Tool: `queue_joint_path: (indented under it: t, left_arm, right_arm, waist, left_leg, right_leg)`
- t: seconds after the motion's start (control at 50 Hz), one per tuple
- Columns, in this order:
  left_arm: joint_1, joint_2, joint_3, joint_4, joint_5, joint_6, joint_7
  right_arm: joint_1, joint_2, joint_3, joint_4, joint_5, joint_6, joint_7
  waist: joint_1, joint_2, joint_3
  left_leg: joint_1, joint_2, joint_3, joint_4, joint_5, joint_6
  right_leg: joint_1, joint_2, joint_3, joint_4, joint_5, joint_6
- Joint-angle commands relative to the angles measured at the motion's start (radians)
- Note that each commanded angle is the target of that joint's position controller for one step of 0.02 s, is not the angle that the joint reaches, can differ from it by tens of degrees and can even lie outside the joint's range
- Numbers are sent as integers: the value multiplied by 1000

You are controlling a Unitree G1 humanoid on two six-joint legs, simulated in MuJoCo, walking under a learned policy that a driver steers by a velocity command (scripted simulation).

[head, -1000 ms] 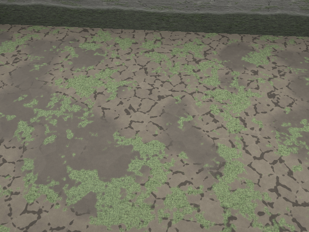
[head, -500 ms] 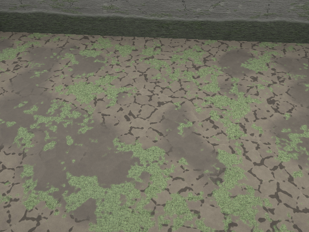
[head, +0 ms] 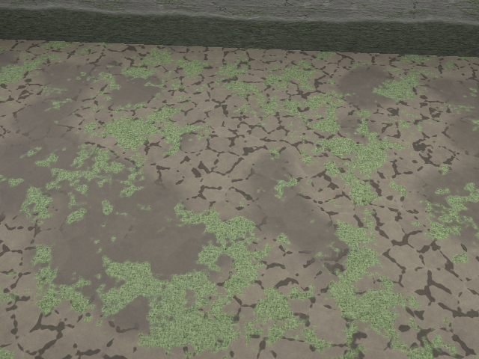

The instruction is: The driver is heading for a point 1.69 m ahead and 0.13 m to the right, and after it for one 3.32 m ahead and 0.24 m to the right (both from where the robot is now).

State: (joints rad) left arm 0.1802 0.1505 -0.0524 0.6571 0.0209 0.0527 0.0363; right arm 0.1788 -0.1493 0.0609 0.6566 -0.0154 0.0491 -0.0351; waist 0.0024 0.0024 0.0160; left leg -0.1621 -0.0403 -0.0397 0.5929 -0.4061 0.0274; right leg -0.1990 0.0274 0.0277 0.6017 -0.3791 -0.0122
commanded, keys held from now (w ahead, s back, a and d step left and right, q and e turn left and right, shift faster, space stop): w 1.00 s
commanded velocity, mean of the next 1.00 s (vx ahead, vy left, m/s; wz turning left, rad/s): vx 0.50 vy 0.00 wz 0.00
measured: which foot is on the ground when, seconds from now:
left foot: down 0.00-1.00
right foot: down 0.00-1.00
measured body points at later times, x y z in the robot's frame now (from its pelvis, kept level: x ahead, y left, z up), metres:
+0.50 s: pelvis -0.01 +0.00 +0.00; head -0.02 +0.00 +0.45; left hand +0.16 +0.20 -0.09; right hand +0.15 -0.20 -0.10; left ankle -0.05 +0.11 -0.73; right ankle -0.03 -0.11 -0.73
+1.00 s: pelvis +0.00 +0.00 +0.00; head +0.00 +0.00 +0.45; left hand +0.17 +0.20 -0.10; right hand +0.17 -0.20 -0.10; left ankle -0.05 +0.11 -0.73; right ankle -0.03 -0.11 -0.73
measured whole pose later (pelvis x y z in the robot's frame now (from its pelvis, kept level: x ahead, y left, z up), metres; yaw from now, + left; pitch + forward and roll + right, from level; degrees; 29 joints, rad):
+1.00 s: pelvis +0.00 +0.00 +0.00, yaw +0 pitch -2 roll +0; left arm 0.17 0.14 -0.04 0.63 0.01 0.04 0.03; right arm 0.17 -0.15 0.05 0.63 -0.01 0.04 -0.03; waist 0.00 0.00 0.02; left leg -0.17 -0.04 -0.04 0.60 -0.41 0.03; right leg -0.20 0.03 0.03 0.61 -0.38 -0.01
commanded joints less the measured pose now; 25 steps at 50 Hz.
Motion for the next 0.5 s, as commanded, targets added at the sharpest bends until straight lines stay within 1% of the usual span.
queue_joint_path:
  t: [0.02,0.04,0.14,0.16,0.32,0.5]
  left_arm:
    - [-42,64,18,-85,1,-15,-1]
    - [-43,69,20,-87,-5,-19,0]
    - [-55,60,19,-99,-4,-23,-3]
    - [-62,51,18,-104,-1,-19,-3]
    - [-67,50,20,-115,-1,-18,-6]
    - [-69,47,22,-120,-2,-20,-7]
  right_arm:
    - [-45,-64,-17,-87,0,-16,1]
    - [-50,-76,-24,-91,8,-18,2]
    - [-60,-64,-23,-102,5,-21,5]
    - [-53,-61,-23,-101,11,-25,3]
    - [-60,-60,-23,-109,10,-31,6]
    - [-57,-60,-25,-112,9,-34,7]
  waist:
    - [1,4,-49]
    - [-1,-2,-39]
    - [-3,0,-44]
    - [-8,13,-47]
    - [-4,2,-42]
    - [-4,-1,-44]
  left_leg:
    - [-31,42,-43,-78,382,7]
    - [-37,40,-45,-78,356,4]
    - [-45,40,-46,-84,317,1]
    - [-48,37,-41,-92,301,1]
    - [-56,40,-48,-101,277,2]
    - [-54,39,-47,-97,284,2]
  right_leg:
    - [31,-30,34,-62,348,-15]
    - [25,-30,33,-65,344,-15]
    - [22,-32,38,-69,320,-15]
    - [24,-34,39,-74,313,-17]
    - [22,-32,40,-80,279,-14]
    - [24,-32,42,-78,286,-15]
